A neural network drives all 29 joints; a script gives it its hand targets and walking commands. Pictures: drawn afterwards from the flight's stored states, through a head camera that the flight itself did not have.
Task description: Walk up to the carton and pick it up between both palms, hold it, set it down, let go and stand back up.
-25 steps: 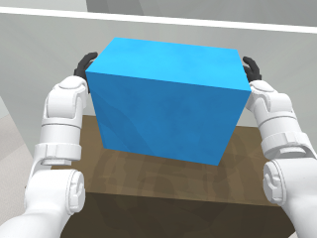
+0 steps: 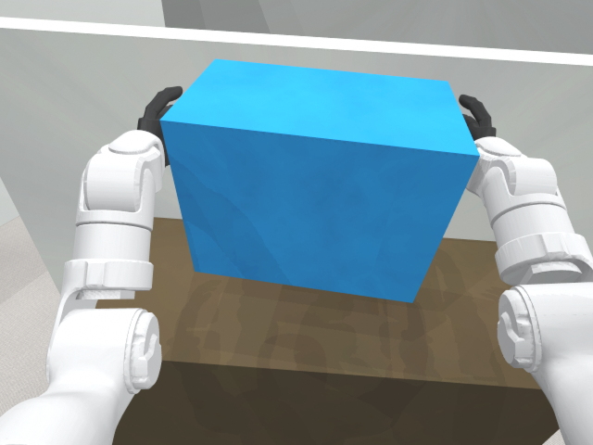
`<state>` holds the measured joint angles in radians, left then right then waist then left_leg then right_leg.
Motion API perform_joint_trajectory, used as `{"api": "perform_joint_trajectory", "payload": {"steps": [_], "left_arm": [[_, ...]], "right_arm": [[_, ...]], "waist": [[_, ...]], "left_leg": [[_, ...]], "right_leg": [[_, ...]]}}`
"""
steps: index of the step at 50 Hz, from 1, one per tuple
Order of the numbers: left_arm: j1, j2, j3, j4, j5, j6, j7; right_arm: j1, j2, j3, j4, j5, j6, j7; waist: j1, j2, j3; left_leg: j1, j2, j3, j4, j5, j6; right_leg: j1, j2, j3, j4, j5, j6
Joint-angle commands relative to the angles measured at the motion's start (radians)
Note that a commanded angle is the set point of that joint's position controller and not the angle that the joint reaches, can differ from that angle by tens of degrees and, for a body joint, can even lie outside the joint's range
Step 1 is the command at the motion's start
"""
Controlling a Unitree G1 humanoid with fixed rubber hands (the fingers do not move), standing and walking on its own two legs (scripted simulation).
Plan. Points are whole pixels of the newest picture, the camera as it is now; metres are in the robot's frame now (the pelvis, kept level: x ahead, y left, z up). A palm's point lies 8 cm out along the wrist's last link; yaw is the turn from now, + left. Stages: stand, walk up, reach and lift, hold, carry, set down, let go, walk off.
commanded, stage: reach and lift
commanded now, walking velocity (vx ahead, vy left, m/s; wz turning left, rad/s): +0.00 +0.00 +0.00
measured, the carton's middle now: (314, 181) +0.39 +0.00 +0.23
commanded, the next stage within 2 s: hold in 0.32 s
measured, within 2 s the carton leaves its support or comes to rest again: neither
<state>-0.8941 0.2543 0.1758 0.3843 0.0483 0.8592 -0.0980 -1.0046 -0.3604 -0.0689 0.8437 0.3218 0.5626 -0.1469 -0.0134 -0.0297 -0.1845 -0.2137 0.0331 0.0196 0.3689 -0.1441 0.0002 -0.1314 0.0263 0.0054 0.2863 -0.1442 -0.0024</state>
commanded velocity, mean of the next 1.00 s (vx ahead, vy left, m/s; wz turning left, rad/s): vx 0.00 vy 0.00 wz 0.00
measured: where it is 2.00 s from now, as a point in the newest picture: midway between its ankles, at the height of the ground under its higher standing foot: outside the picture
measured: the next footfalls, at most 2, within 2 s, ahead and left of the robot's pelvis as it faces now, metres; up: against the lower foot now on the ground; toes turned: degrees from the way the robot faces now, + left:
none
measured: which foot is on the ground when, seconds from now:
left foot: down 0.00-1.00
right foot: down 0.00-1.00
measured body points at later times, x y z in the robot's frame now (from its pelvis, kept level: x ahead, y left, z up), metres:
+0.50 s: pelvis +0.00 +0.00 +0.00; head -0.09 +0.02 +0.44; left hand +0.37 +0.20 +0.31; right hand +0.39 -0.20 +0.31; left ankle +0.03 +0.12 -0.75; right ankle +0.01 -0.12 -0.75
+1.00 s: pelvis +0.00 +0.00 +0.00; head -0.08 +0.02 +0.44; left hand +0.37 +0.20 +0.31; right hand +0.39 -0.21 +0.31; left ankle +0.03 +0.12 -0.75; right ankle +0.01 -0.12 -0.75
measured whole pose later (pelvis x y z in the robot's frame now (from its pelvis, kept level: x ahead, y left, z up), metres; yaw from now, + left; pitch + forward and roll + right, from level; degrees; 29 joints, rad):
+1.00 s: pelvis +0.00 +0.00 +0.00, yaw +0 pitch -1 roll -1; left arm -0.94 0.25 0.20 0.34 0.08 0.94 -0.11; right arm -1.07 -0.39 -0.07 0.83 0.36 0.66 -0.15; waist -0.01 -0.03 -0.21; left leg -0.21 0.03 0.01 0.37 -0.14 0.00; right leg -0.13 0.03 0.01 0.29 -0.14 -0.01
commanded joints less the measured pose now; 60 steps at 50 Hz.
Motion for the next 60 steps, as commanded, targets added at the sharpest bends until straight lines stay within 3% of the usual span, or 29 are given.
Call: {"api": "perform_joint_trajectory", "payload": {"steps": [1,2,3,7,11,15,19,21,23,24,25,26,27,31,36,37,40,43,46,49,50,53,54,55,56,60], "left_arm": [[-0.687,-0.603,-0.218,-0.181,-0.099,-0.055,-0.032],[-0.687,-0.618,-0.233,-0.187,-0.109,-0.055,-0.032],[-0.674,-0.593,-0.21,-0.189,-0.095,-0.048,-0.036],[-0.653,-0.608,-0.232,-0.212,-0.099,-0.036,-0.044],[-0.658,-0.587,-0.214,-0.216,-0.098,-0.027,-0.05],[-0.669,-0.623,-0.273,-0.317,-0.131,-0.017,-0.038],[-0.624,-0.581,-0.24,-0.309,-0.114,-0.004,-0.048],[-0.613,-0.566,-0.214,-0.251,-0.083,0.017,-0.061],[-0.629,-0.555,-0.189,-0.176,-0.053,0.025,-0.077],[-0.65,-0.559,-0.195,-0.185,-0.066,0.02,-0.081],[-0.657,-0.565,-0.198,-0.17,-0.069,0.022,-0.083],[-0.67,-0.552,-0.197,-0.168,-0.066,0.02,-0.087],[-0.685,-0.571,-0.21,-0.182,-0.077,0.016,-0.082],[-0.721,-0.566,-0.2,-0.137,-0.091,0.004,-0.081],[-0.717,-0.588,-0.218,-0.164,-0.111,-0.007,-0.069],[-0.705,-0.573,-0.192,-0.135,-0.095,-0.001,-0.073],[-0.677,-0.582,-0.2,-0.138,-0.082,0.007,-0.074],[-0.66,-0.577,-0.193,-0.167,-0.084,0.006,-0.075],[-0.672,-0.573,-0.193,-0.158,-0.079,0.014,-0.085],[-0.663,-0.585,-0.202,-0.169,-0.085,0.016,-0.083],[-0.659,-0.571,-0.193,-0.186,-0.082,0.015,-0.082],[-0.669,-0.581,-0.204,-0.171,-0.087,0.019,-0.085],[-0.67,-0.577,-0.202,-0.174,-0.088,0.017,-0.083],[-0.671,-0.571,-0.208,-0.176,-0.093,0.017,-0.082],[-0.678,-0.568,-0.196,-0.172,-0.084,0.016,-0.081],[-0.675,-0.562,-0.185,-0.164,-0.081,0.016,-0.08]], "right_arm": [[-0.948,0.527,0.217,-0.394,0.226,-0.051,0.233],[-0.92,0.516,0.208,-0.37,0.223,-0.045,0.233],[-0.92,0.527,0.223,-0.383,0.23,-0.042,0.23],[-0.88,0.495,0.219,-0.37,0.239,-0.027,0.224],[-0.903,0.51,0.231,-0.41,0.25,-0.014,0.219],[-0.921,0.505,0.268,-0.501,0.298,-0.012,0.21],[-0.862,0.494,0.268,-0.499,0.295,0.02,0.201],[-0.852,0.46,0.246,-0.443,0.284,0.04,0.202],[-0.86,0.447,0.236,-0.368,0.269,0.053,0.206],[-0.883,0.465,0.233,-0.377,0.262,0.055,0.208],[-0.894,0.462,0.226,-0.361,0.257,0.058,0.21],[-0.912,0.475,0.23,-0.38,0.256,0.056,0.211],[-0.921,0.459,0.214,-0.391,0.252,0.05,0.215],[-0.954,0.481,0.206,-0.366,0.234,0.049,0.221],[-0.954,0.489,0.206,-0.388,0.232,0.039,0.226],[-0.949,0.495,0.212,-0.362,0.236,0.046,0.226],[-0.93,0.473,0.214,-0.365,0.243,0.044,0.225],[-0.924,0.48,0.229,-0.401,0.259,0.046,0.22],[-0.912,0.474,0.222,-0.368,0.255,0.058,0.214],[-0.937,0.472,0.227,-0.42,0.266,0.054,0.212],[-0.927,0.487,0.24,-0.431,0.272,0.056,0.21],[-0.923,0.463,0.219,-0.408,0.268,0.059,0.208],[-0.934,0.474,0.228,-0.422,0.272,0.057,0.209],[-0.922,0.471,0.221,-0.418,0.269,0.059,0.208],[-0.929,0.476,0.225,-0.406,0.267,0.061,0.212],[-0.928,0.482,0.239,-0.408,0.273,0.065,0.21]], "waist": [[0.013,0.083,-0.358],[-0.003,0.098,-0.352],[0.014,0.092,-0.363],[-0.011,0.11,-0.354],[0.005,0.093,-0.36],[-0.014,0.127,-0.468],[-0.011,0.085,-0.415],[-0.011,0.107,-0.345],[-0.004,0.115,-0.261],[0.001,0.099,-0.273],[-0.015,0.102,-0.251],[0.001,0.099,-0.271],[-0.012,0.121,-0.294],[-0.007,0.105,-0.278],[-0.015,0.106,-0.318],[-0.003,0.096,-0.298],[-0.014,0.121,-0.298],[0.007,0.105,-0.33],[-0.016,0.1,-0.302],[-0.014,0.101,-0.329],[0.004,0.092,-0.341],[-0.011,0.115,-0.326],[0.002,0.113,-0.331],[-0.013,0.119,-0.323],[0.001,0.107,-0.328],[0.004,0.097,-0.328]], "left_leg": [[0.145,-0.025,-0.065,-0.082,0.171,-0.014],[0.145,-0.018,-0.068,-0.091,0.156,-0.021],[0.154,-0.03,-0.056,-0.078,0.183,-0.012],[0.175,-0.018,-0.072,-0.079,0.227,-0.03],[0.169,-0.03,-0.06,-0.063,0.245,-0.027],[0.239,-0.035,-0.07,-0.025,0.37,-0.046],[0.205,-0.038,-0.071,-0.029,0.336,-0.036],[0.171,-0.031,-0.07,-0.054,0.277,-0.04],[0.091,-0.024,-0.076,-0.099,0.128,-0.029],[0.064,-0.021,-0.07,-0.112,0.092,-0.024],[0.054,-0.013,-0.079,-0.124,0.07,-0.018],[0.047,-0.018,-0.07,-0.12,0.073,-0.015],[0.046,-0.011,-0.077,-0.13,0.051,-0.019],[0.015,-0.011,-0.072,-0.143,-0.005,-0.009],[0.028,-0.008,-0.077,-0.14,0.033,-0.013],[0.02,-0.01,-0.07,-0.141,0.022,-0.007],[0.045,-0.012,-0.074,-0.13,0.061,-0.015],[0.074,-0.017,-0.071,-0.112,0.125,-0.016],[0.072,-0.018,-0.078,-0.112,0.118,-0.017],[0.081,-0.019,-0.077,-0.102,0.143,-0.021],[0.098,-0.025,-0.07,-0.089,0.18,-0.019],[0.087,-0.021,-0.074,-0.097,0.147,-0.028],[0.086,-0.025,-0.07,-0.093,0.154,-0.025],[0.084,-0.026,-0.073,-0.094,0.14,-0.025],[0.085,-0.023,-0.073,-0.097,0.146,-0.023],[0.096,-0.032,-0.067,-0.089,0.156,-0.018]], "right_leg": [[0.119,0.064,0.014,-0.019,0.123,-0.001],[0.106,0.063,0.014,-0.015,0.12,-0.003],[0.121,0.057,0.022,-0.023,0.142,-0.003],[0.122,0.068,0.02,-0.014,0.174,-0.007],[0.13,0.065,0.028,-0.019,0.182,-0.006],[0.141,0.075,0.026,-0.01,0.255,-0.003],[0.143,0.074,0.036,-0.015,0.255,-0.006],[0.133,0.068,0.039,-0.016,0.214,-0.015],[0.135,0.062,0.04,-0.017,0.141,-0.02],[0.147,0.062,0.039,-0.011,0.131,-0.02],[0.14,0.063,0.037,-0.01,0.123,-0.02],[0.143,0.059,0.042,-0.015,0.119,-0.023],[0.139,0.065,0.034,-0.005,0.114,-0.022],[0.13,0.057,0.039,-0.01,0.077,-0.021],[0.149,0.062,0.026,0.004,0.126,-0.017],[0.148,0.061,0.03,-0.004,0.105,-0.018],[0.142,0.062,0.031,-0.007,0.131,-0.02],[0.152,0.065,0.034,-0.006,0.169,-0.02],[0.15,0.061,0.033,-0.005,0.156,-0.018],[0.156,0.069,0.031,-0.005,0.172,-0.018],[0.161,0.066,0.039,-0.01,0.193,-0.02],[0.141,0.066,0.037,-0.01,0.166,-0.021],[0.143,0.065,0.04,-0.011,0.17,-0.022],[0.135,0.062,0.038,-0.014,0.164,-0.02],[0.143,0.066,0.033,-0.009,0.162,-0.019],[0.135,0.062,0.036,-0.017,0.163,-0.016]]}}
